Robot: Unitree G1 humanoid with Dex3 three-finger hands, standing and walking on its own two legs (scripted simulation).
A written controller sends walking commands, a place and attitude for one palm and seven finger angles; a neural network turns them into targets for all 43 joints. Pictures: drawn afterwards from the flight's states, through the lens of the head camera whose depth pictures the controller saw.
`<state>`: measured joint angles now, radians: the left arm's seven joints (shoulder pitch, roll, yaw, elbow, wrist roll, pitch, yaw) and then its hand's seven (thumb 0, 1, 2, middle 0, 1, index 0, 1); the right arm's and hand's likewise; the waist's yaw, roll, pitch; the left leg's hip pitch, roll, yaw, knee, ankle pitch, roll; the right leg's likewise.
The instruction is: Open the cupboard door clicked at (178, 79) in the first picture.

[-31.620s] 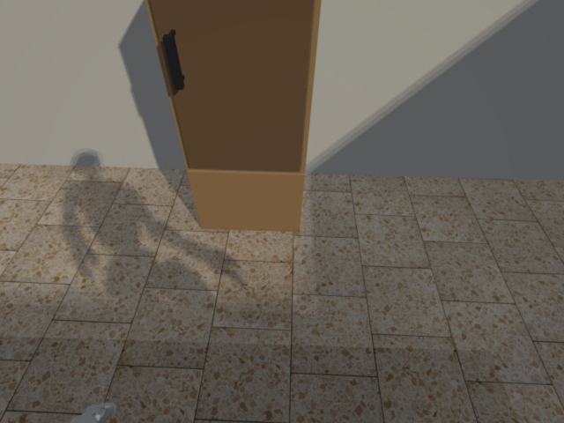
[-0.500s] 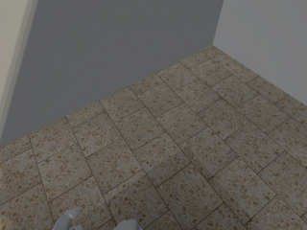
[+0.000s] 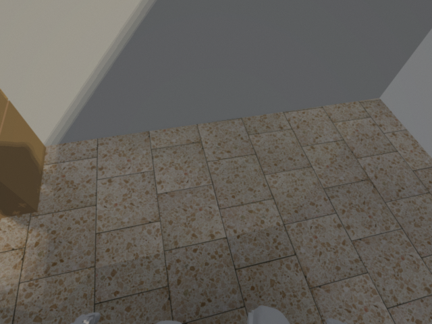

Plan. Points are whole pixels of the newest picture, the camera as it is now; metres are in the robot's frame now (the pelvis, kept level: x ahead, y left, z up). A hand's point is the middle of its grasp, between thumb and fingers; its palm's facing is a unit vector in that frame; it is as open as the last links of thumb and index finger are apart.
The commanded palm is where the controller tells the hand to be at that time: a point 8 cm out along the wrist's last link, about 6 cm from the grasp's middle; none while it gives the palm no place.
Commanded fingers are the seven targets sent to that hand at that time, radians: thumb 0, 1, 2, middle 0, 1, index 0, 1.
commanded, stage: turn to face it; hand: left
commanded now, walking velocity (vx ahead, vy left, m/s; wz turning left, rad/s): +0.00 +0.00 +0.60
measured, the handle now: out of the picture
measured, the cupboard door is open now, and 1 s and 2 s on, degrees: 41 41 41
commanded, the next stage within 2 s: take the last steps up to it in 1.50 s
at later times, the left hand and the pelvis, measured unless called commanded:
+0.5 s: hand out of the picture +0.02 +0.17 -0.17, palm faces +0.32 -0.92 -0.20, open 7.4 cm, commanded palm none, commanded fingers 0.00 0.90 0.90 -0.20 -0.30 -0.20 -0.30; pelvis +0.02 -0.03 +0.00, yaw +19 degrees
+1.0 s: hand out of the picture +0.06 +0.23 -0.15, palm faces +0.56 -0.79 -0.26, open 7.4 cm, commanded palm none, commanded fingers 0.00 0.90 0.90 -0.20 -0.30 -0.20 -0.30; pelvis +0.05 -0.03 +0.00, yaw +36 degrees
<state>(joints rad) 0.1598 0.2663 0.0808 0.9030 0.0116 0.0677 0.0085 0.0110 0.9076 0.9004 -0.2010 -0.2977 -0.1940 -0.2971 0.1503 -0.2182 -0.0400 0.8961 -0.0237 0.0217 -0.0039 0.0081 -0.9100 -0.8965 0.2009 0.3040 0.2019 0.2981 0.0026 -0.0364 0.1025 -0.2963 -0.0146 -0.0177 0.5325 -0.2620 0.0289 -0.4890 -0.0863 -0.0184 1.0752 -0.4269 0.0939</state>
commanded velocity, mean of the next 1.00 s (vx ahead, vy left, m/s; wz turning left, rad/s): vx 0.00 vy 0.00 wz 0.60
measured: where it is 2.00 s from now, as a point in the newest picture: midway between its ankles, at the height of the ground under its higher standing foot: outside the picture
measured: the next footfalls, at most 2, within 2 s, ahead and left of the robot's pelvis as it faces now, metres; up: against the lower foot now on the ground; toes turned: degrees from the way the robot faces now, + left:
right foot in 0.18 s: +0.06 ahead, -0.16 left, +0.00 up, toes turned +5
left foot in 0.54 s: +0.03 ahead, +0.09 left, +0.00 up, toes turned +26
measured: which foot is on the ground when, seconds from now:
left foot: down 0.00-0.18, up 0.20-0.52, down 0.54-1.00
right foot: up 0.00-0.16, down 0.18-0.54, up 0.56-1.00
